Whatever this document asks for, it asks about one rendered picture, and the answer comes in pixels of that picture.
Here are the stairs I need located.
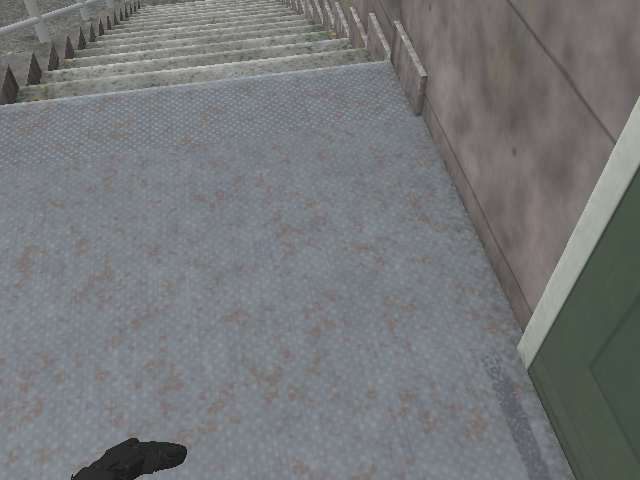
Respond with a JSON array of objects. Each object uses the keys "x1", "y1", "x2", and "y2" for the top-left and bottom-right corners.
[{"x1": 16, "y1": 0, "x2": 373, "y2": 103}]

